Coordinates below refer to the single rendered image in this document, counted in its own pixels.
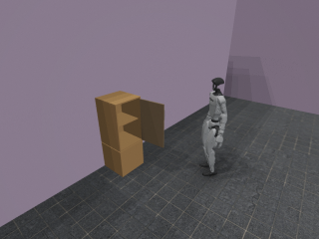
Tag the left robot forearm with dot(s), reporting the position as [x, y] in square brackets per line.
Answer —
[222, 125]

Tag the left robot hand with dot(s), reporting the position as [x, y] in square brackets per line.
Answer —
[219, 139]

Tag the right robot forearm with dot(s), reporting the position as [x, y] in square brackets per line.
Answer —
[208, 117]

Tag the left robot foot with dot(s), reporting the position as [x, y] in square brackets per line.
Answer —
[209, 173]

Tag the robot left upper arm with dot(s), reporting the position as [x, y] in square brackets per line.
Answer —
[222, 104]

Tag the cupboard door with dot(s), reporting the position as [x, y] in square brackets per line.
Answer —
[152, 122]

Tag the right robot shin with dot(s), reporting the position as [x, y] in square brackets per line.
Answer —
[204, 150]

